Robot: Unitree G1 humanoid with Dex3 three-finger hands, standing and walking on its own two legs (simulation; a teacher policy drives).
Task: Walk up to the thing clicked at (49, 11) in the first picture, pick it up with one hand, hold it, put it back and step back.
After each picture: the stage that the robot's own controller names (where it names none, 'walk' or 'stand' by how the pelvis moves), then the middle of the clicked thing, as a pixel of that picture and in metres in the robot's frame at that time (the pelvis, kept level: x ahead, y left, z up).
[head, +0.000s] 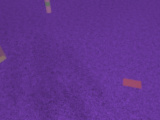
stand; (47, 4) +2.14 +0.49 -0.66
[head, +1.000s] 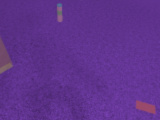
walk; (59, 13) +2.03 +0.23 -0.64
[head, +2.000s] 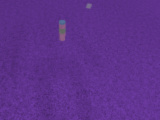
walk; (62, 30) +1.45 +0.17 -0.65
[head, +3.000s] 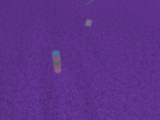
walk; (56, 62) +0.98 +0.20 -0.65
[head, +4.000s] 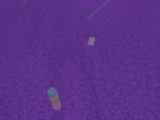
walk; (54, 99) +0.62 +0.24 -0.63
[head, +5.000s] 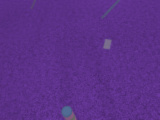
walk; (70, 117) +0.43 +0.19 -0.63
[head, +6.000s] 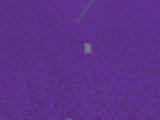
stand; out of the picture +0.35 +0.07 -0.62
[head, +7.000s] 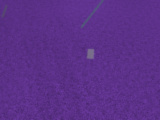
stand; out of the picture +0.32 +0.12 -0.64
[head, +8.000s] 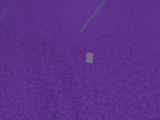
walk; out of the picture +0.31 +0.11 -0.65
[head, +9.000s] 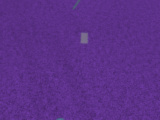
walk; out of the picture +0.28 +0.13 -0.59
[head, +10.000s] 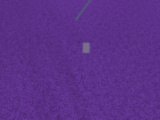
stand; out of the picture +0.29 +0.11 -0.61
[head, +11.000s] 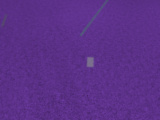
stand; out of the picture +0.29 +0.10 -0.66
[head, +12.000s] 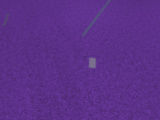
stand; out of the picture +0.27 +0.10 -0.66
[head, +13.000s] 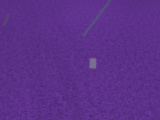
stand; out of the picture +0.26 +0.10 -0.66
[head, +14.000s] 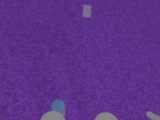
go down; (58, 109) +0.31 +0.10 -0.46
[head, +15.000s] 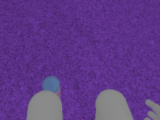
go down; (52, 90) +0.35 +0.12 -0.30
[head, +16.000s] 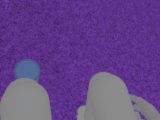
close in; (28, 77) +0.35 +0.14 -0.19
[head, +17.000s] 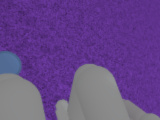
close; (0, 75) +0.35 +0.16 -0.16
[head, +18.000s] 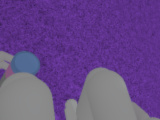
lift; (13, 81) +0.31 +0.17 -0.17
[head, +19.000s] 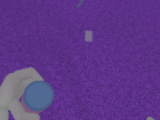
lift; (32, 103) +0.28 +0.16 +0.00
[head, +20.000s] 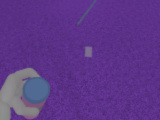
hold; (33, 101) +0.30 +0.17 -0.01
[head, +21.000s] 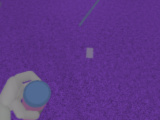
hold; (33, 104) +0.29 +0.17 -0.01
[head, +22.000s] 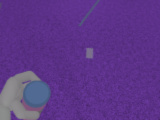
crouch; (33, 104) +0.29 +0.17 -0.01
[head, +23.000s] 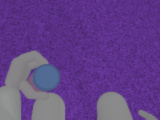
crouch; (39, 81) +0.35 +0.15 -0.09
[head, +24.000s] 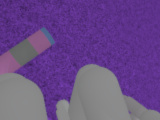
lower; (20, 55) +0.42 +0.10 -0.21
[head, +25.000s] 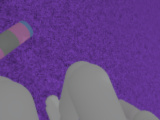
lower; (0, 46) +0.46 +0.11 -0.25
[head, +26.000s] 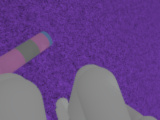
lower; (23, 53) +0.44 +0.09 -0.26
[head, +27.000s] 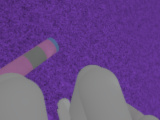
lower; (30, 60) +0.42 +0.07 -0.26
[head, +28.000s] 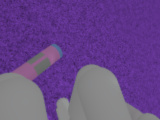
lower; (34, 67) +0.39 +0.05 -0.26
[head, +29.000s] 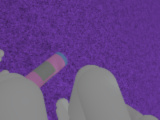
loosen; (40, 75) +0.36 +0.02 -0.26
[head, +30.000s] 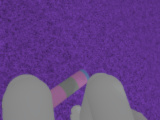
stand; (64, 89) +0.33 -0.03 -0.28
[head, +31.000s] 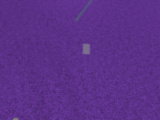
stand; out of the picture +0.18 -0.09 -0.66
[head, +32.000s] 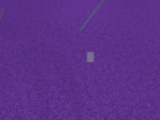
stand; out of the picture +0.17 -0.09 -0.69
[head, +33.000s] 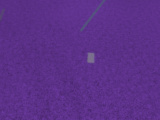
stand; out of the picture +0.17 -0.09 -0.69
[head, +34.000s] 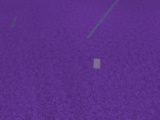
stand; out of the picture +0.22 -0.10 -0.74
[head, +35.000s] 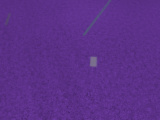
stand; out of the picture +0.21 -0.08 -0.75
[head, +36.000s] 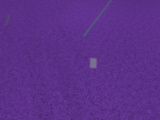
stand; out of the picture +0.23 -0.07 -0.75
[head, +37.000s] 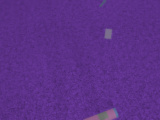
walk; (100, 118) +0.38 -0.07 -0.72
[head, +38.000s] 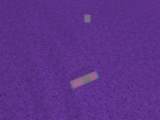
walk; (84, 79) +0.72 -0.06 -0.73
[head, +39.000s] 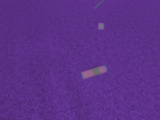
walk; (93, 72) +0.97 -0.08 -0.73
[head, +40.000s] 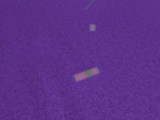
stand; (86, 74) +0.94 -0.04 -0.75
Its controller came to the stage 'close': yes
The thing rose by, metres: 0.62
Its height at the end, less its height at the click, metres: -0.09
